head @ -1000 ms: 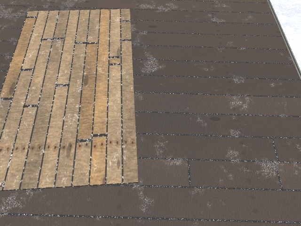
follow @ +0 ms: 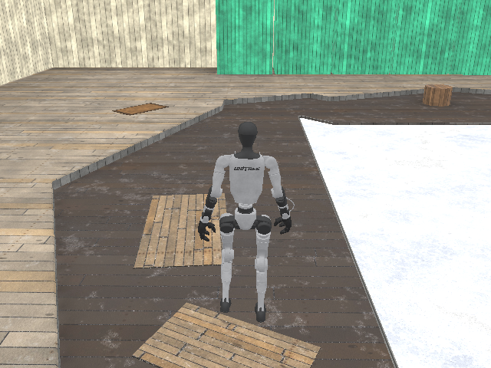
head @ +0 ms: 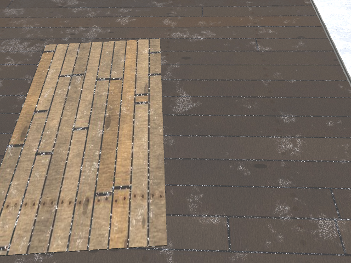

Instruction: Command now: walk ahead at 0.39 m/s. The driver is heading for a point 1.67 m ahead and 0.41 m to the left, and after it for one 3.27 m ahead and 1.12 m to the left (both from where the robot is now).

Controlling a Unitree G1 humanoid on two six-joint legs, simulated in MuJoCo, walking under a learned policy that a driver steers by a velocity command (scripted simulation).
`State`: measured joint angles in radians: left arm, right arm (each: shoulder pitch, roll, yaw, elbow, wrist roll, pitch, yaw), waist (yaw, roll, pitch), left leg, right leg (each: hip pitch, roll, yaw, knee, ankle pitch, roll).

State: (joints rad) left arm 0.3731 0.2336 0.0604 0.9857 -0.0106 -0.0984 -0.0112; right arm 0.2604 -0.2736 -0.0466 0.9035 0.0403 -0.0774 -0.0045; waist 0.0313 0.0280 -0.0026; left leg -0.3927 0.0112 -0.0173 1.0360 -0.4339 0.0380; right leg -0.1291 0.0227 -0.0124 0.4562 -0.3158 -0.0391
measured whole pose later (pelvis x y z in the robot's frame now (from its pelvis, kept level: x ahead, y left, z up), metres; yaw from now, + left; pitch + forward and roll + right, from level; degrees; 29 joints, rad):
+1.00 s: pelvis +0.55 +0.01 +0.00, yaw +1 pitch +1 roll +0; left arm 0.18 0.25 0.05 0.87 0.00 -0.10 -0.03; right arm 0.29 -0.29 -0.04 0.93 0.03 -0.09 0.00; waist 0.00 0.03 0.04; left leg -0.42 0.06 -0.03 1.16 -0.35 0.05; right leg -0.31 0.03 -0.06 0.43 -0.15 -0.06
